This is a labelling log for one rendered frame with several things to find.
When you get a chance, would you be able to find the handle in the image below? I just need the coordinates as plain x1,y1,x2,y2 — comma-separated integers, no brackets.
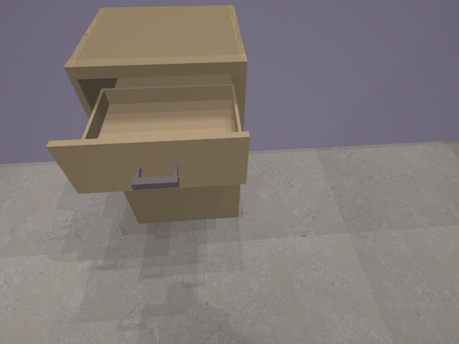
131,166,179,190

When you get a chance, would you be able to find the drawer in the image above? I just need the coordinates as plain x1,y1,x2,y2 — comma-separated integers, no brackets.
46,84,250,194

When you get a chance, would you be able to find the cabinet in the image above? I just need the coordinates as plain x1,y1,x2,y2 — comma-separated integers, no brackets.
64,5,247,224

